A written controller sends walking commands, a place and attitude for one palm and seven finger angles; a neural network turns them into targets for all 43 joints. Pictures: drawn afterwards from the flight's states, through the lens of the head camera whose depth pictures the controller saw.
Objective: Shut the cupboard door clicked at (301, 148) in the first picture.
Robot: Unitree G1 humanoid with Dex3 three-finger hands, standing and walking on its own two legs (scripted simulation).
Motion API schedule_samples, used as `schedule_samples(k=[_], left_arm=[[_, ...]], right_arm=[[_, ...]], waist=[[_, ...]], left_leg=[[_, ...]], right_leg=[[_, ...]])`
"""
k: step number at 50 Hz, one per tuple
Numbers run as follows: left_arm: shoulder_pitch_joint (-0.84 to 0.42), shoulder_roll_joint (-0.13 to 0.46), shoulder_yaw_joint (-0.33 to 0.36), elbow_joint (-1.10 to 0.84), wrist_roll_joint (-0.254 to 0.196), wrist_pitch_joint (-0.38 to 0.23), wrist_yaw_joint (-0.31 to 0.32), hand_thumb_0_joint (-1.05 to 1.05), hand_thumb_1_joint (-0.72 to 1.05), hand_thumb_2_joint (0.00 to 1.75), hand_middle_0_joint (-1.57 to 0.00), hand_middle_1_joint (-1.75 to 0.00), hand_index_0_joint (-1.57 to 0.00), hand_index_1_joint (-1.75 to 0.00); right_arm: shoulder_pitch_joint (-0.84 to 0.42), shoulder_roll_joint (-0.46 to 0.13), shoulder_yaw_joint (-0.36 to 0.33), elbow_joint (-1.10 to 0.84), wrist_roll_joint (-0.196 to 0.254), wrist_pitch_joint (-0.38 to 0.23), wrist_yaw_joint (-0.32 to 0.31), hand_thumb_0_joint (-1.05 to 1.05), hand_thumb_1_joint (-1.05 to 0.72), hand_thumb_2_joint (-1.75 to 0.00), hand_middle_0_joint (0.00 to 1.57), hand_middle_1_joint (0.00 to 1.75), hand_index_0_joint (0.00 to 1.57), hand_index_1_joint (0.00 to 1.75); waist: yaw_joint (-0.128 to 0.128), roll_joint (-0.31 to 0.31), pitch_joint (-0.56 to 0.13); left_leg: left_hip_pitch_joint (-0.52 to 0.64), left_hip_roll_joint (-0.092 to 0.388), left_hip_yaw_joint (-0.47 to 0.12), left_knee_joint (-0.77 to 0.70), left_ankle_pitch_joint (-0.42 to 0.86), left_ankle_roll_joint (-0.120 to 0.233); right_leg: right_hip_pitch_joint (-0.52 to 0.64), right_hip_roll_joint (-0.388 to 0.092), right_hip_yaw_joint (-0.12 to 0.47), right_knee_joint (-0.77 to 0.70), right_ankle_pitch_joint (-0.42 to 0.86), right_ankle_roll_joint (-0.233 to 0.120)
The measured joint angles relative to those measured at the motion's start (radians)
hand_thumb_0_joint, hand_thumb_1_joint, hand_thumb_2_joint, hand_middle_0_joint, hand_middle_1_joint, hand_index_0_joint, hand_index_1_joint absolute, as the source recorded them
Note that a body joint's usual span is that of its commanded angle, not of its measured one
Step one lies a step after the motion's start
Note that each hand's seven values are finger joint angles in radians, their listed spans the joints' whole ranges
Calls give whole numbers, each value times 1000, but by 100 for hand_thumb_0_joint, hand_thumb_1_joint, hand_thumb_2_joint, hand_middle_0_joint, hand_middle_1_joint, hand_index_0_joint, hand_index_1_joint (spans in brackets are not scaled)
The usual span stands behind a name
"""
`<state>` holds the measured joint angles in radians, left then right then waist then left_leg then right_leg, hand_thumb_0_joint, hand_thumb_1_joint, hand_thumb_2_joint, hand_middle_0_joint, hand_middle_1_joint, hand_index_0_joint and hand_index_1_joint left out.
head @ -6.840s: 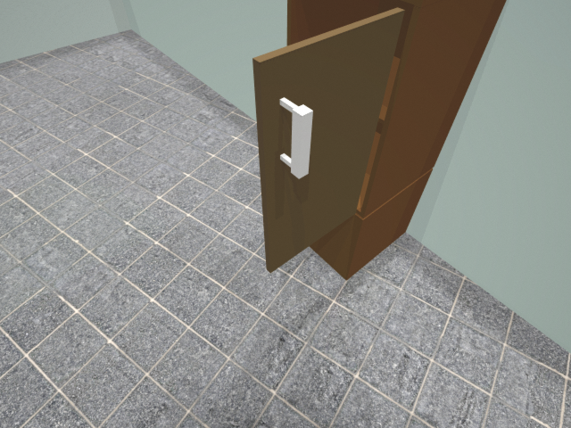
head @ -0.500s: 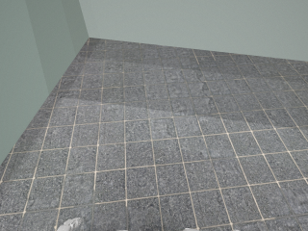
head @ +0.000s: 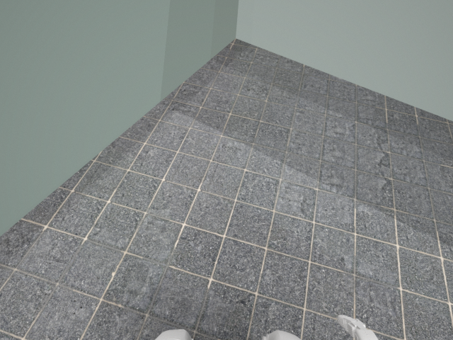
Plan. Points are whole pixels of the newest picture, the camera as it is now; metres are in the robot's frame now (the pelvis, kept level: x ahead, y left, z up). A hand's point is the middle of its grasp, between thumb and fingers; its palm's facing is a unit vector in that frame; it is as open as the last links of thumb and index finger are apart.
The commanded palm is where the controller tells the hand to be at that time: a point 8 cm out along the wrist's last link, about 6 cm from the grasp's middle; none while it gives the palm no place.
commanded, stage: walk to a spot facing it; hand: left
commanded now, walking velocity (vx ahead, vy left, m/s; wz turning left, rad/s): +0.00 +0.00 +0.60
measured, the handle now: out of the picture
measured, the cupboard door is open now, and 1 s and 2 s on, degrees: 90 90 90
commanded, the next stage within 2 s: none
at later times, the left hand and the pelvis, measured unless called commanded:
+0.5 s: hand out of the picture +0.03 +0.16 -0.14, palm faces +0.30 -0.93 -0.23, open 7.4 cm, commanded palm none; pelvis +0.00 -0.05 +0.02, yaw +18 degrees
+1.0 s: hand out of the picture -0.02 +0.18 -0.14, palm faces +0.56 -0.78 -0.29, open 7.4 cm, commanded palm none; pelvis +0.01 -0.05 +0.00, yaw +34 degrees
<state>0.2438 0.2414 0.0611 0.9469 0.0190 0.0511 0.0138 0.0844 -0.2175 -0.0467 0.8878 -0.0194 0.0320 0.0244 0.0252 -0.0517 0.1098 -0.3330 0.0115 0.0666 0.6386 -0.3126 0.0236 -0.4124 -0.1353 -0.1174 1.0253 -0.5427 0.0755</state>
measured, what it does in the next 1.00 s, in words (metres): steps on the spot, turning left: right foot, then left foot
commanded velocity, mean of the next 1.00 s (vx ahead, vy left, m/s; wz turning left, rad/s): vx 0.00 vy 0.00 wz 0.60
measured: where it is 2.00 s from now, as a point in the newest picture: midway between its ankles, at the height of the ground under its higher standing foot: outside the picture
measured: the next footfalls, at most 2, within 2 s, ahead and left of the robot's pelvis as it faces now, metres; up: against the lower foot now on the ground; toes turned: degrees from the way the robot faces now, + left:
right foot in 0.24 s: +0.07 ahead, -0.15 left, +0.00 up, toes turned +5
left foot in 0.60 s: +0.00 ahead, +0.10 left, +0.00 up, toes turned +28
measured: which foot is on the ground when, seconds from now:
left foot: down 0.00-0.24, up 0.26-0.58, down 0.60-0.98, up 1.00-1.00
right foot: up 0.00-0.22, down 0.24-0.60, up 0.62-0.96, down 0.98-1.00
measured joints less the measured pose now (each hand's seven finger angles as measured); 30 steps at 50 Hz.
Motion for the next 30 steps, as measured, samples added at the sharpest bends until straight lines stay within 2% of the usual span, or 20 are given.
schedule_samples(k=[2,5,9,12,13,15,18,20,23,27,29,30], left_arm=[[-26,6,7,-2,0,6,-2,1,91,89,-20,-30,-20,-30],[-56,4,10,-24,-2,2,-7,1,91,89,-19,-30,-20,-30],[-86,-6,8,-58,-4,-9,-8,1,91,89,-19,-30,-20,-30],[-88,-9,3,-84,-4,-30,-9,1,91,89,-19,-30,-20,-30],[-88,-12,3,-90,1,-41,-6,1,91,89,-19,-30,-20,-30],[-92,-30,-8,-91,5,-49,-1,1,91,89,-19,-30,-20,-30],[-76,-53,-21,-86,5,-46,5,1,91,89,-20,-30,-20,-30],[-64,-60,-26,-77,6,-45,7,1,90,89,-20,-30,-20,-30],[-51,-64,-31,-66,8,-48,5,1,90,89,-20,-30,-20,-30],[-38,-53,-25,-55,10,-53,1,1,91,89,-20,-30,-21,-30],[-27,-40,-17,-48,8,-49,-2,1,91,89,-20,-30,-21,-30],[-15,-36,-13,-48,4,-44,-5,1,91,89,-20,-30,-21,-30]], right_arm=[[14,8,3,4,-2,0,-9,1,-91,-89,20,30,20,30],[36,10,4,14,-5,4,-14,1,-91,-89,20,30,20,30],[60,6,-4,24,-10,17,-11,1,-90,-89,20,30,20,30],[81,-1,-16,24,-6,29,-9,1,-90,-89,20,30,20,30],[84,-5,-22,25,-2,33,-8,1,-90,-89,20,30,20,30],[83,-22,-35,33,-1,44,-6,1,-90,-89,20,30,20,30],[80,-39,-44,49,-3,57,2,1,-91,-89,20,30,20,30],[78,-38,-44,54,0,59,7,1,-91,-90,20,30,20,30],[76,-30,-37,55,3,57,11,1,-91,-90,19,30,19,30],[57,-20,-26,52,9,50,13,1,-91,-90,19,30,19,30],[49,-18,-20,42,9,40,14,1,-91,-90,19,30,19,30],[50,-23,-17,30,7,31,16,1,-91,-90,19,30,19,30]], waist=[[-1,5,-3],[-5,23,-8],[-22,54,-14],[-33,66,-27],[-31,67,-28],[-39,84,-14],[-46,86,-9],[-52,72,-10],[-51,44,-8],[-31,15,2],[-25,5,1],[-24,12,-9]], left_leg=[[11,-3,-23,-30,16,-10],[26,-5,-57,-75,48,-16],[21,-4,-106,-86,63,-33],[-13,-15,-142,-40,47,-54],[-38,-21,-144,10,-8,-56],[-103,-31,-136,210,-143,-56],[-175,-21,-88,476,-137,-70],[-177,-5,-56,504,-120,-82],[-130,12,-19,382,-131,-93],[-48,18,17,175,-140,-86],[7,14,32,40,-70,-77],[34,20,28,-40,20,-54]], right_leg=[[-47,22,47,65,46,7],[-66,41,82,25,92,9],[-13,69,92,-165,115,2],[85,87,80,-391,196,-11],[89,84,76,-417,252,-29],[92,73,44,-387,239,-64],[132,52,6,-426,230,-77],[158,36,-17,-465,244,-74],[183,10,-53,-497,255,-71],[188,-22,-103,-475,238,-56],[174,-40,-126,-429,212,-42],[154,-44,-138,-386,191,-34]])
